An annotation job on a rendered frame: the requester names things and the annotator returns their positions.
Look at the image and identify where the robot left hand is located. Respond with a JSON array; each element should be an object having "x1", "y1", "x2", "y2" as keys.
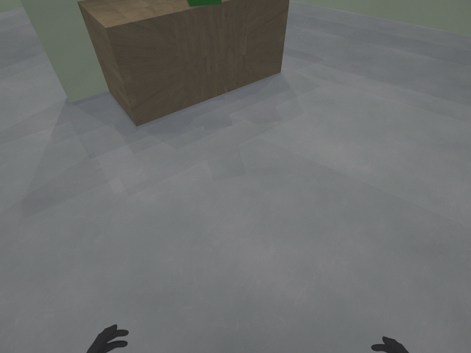
[{"x1": 86, "y1": 324, "x2": 129, "y2": 353}]

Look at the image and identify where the robot right hand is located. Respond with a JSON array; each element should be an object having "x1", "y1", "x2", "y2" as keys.
[{"x1": 371, "y1": 336, "x2": 409, "y2": 353}]

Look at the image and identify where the pedestal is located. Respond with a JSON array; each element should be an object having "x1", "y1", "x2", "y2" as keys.
[{"x1": 77, "y1": 0, "x2": 289, "y2": 126}]

